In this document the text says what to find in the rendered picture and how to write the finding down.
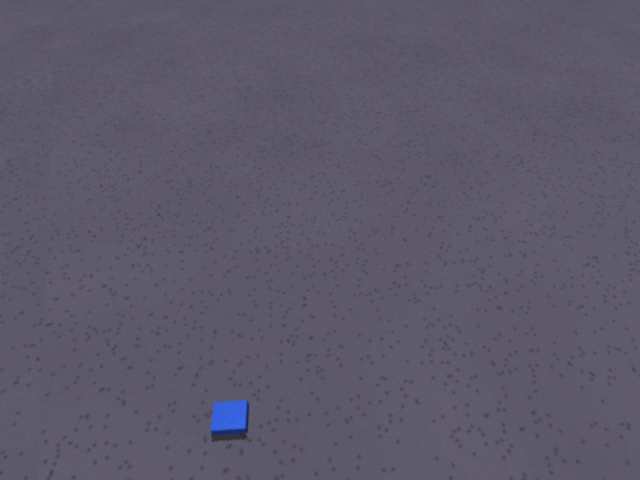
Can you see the small box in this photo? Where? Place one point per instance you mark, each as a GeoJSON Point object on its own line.
{"type": "Point", "coordinates": [230, 417]}

